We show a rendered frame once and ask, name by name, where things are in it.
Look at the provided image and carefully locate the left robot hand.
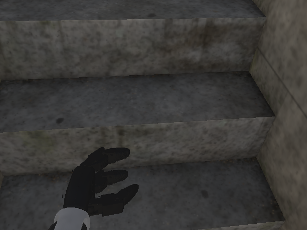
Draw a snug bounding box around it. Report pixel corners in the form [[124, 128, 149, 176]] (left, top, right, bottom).
[[62, 147, 139, 217]]

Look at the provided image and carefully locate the left robot forearm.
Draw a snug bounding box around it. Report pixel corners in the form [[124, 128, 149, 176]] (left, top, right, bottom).
[[48, 207, 90, 230]]

